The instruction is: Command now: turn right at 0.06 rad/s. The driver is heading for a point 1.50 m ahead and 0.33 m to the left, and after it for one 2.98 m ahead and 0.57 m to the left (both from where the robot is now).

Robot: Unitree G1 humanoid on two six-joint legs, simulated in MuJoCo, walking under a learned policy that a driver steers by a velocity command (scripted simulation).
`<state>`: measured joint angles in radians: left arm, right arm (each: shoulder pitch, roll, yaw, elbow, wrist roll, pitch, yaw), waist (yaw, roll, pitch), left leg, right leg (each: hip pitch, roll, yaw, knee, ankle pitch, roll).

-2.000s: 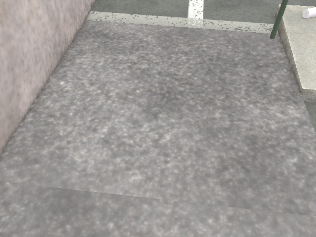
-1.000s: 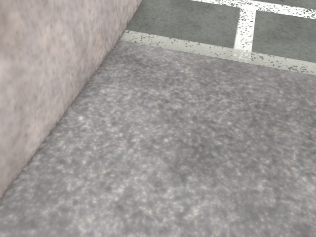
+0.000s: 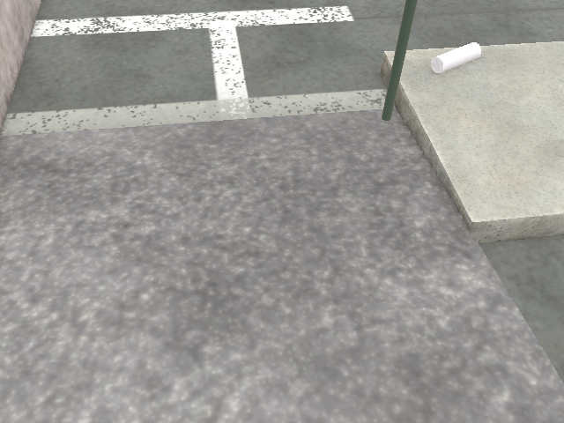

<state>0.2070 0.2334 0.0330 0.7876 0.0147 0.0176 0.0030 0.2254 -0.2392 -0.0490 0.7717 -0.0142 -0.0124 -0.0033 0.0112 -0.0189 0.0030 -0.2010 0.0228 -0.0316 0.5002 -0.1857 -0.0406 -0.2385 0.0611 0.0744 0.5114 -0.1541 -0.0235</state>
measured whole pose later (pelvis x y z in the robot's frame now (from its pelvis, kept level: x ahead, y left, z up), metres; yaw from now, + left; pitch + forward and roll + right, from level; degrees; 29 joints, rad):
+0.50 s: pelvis +0.09 -0.03 -0.01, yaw +1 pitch +0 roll +1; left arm 0.27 0.27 0.08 0.82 -0.01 -0.09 -0.02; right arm 0.37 -0.29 -0.07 0.85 0.02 -0.04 -0.01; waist -0.01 0.03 0.00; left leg -0.19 0.02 -0.06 0.76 -0.42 -0.01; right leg -0.26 0.02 0.00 0.52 -0.20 -0.08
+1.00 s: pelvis +0.36 +0.02 -0.07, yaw +0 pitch +3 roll -1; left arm 0.47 0.27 0.05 0.94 -0.01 -0.06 0.01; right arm 0.04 -0.27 -0.04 0.72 0.01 -0.12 0.06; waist 0.09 0.01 0.02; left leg -0.47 -0.04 0.00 0.58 -0.10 0.07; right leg -0.14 0.03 0.09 1.08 -0.57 -0.03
